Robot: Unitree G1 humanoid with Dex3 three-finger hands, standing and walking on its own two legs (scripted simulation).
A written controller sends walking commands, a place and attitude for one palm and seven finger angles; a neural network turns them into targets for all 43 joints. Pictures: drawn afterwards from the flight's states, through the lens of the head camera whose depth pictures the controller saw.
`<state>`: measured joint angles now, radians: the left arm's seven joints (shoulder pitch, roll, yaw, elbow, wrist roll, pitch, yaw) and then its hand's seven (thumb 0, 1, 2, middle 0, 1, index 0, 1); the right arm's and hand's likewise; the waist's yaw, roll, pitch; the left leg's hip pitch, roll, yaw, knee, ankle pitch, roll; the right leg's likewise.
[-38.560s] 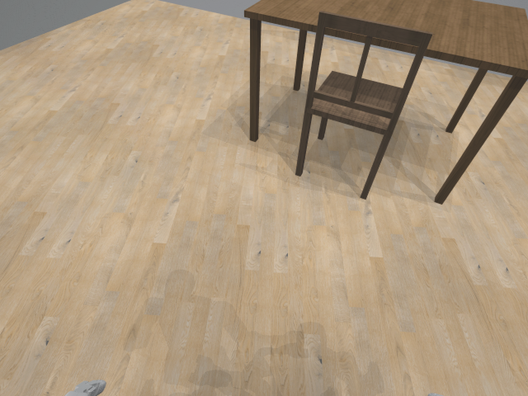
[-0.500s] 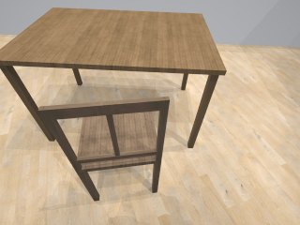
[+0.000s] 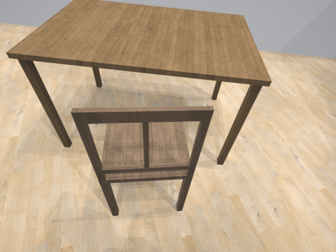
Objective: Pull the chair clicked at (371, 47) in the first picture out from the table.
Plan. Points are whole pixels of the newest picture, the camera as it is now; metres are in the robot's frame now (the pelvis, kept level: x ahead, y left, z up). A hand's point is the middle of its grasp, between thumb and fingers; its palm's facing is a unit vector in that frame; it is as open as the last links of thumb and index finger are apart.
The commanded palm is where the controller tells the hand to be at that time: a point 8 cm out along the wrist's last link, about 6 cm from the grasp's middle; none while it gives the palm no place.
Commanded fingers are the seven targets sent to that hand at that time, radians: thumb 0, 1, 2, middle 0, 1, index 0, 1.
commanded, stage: look again from close up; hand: left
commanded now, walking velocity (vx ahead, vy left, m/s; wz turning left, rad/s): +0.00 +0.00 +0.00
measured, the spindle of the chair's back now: (146, 146) +0.47 +0.11 -0.11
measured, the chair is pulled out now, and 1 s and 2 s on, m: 0.24 0.24 0.24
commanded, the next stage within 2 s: none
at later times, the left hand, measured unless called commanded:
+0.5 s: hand out of the picture +0.00 +0.15 -0.18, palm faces +0.01 -0.99 -0.13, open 7.4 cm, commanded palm none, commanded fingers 0.00 0.90 0.90 -0.20 -0.30 -0.20 -0.30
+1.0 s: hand out of the picture -0.02 +0.14 -0.18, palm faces +0.01 -0.99 -0.14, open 7.4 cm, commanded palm none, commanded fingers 0.00 0.90 0.90 -0.20 -0.30 -0.20 -0.30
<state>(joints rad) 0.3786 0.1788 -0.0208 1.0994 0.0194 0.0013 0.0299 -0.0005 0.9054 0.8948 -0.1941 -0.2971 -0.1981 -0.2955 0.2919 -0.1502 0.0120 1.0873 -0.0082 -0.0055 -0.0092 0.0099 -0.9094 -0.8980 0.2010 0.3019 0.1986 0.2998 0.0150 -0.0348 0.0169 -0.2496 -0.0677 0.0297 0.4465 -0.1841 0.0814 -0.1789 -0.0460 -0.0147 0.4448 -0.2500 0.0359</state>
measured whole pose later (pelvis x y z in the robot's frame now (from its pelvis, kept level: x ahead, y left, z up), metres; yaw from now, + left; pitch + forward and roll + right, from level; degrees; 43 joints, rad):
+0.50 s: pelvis +0.01 -0.01 +0.00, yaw +0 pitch -2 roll +0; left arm 0.33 0.14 -0.03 1.11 0.02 -0.01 0.04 0.00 0.90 0.89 -0.20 -0.30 -0.20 -0.30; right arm 0.27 -0.15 0.02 1.13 0.00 -0.02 -0.02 0.01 -0.92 -0.90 0.20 0.30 0.20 0.30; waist 0.01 -0.04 0.01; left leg -0.21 -0.06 0.03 0.44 -0.20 0.07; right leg -0.14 -0.04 -0.01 0.43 -0.26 0.03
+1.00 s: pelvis +0.01 -0.01 +0.00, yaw -1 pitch -2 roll +0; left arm 0.36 0.14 -0.02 1.11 0.01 -0.01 0.04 0.00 0.90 0.89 -0.19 -0.30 -0.20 -0.30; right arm 0.28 -0.13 0.02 1.15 0.00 -0.01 -0.02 0.01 -0.91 -0.90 0.20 0.30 0.20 0.30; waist 0.01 -0.03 0.02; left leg -0.20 -0.05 0.03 0.42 -0.19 0.06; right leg -0.14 -0.03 -0.01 0.42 -0.25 0.02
